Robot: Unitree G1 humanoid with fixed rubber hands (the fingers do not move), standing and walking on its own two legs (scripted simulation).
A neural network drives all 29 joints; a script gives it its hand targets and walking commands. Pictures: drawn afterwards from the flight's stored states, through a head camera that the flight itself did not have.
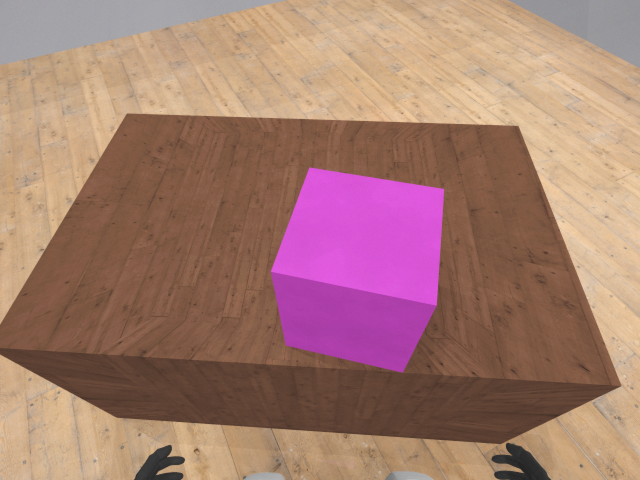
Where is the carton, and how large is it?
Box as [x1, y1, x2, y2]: [271, 167, 443, 372]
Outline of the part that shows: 309,167 271,270 286,345 402,372 436,305 443,189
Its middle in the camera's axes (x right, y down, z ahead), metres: +0.06 +0.06 +0.64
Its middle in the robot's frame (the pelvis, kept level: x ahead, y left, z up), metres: +0.42 -0.05 -0.08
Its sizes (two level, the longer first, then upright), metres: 0.210 0.200 0.250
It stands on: a pedestal, 0.55 m high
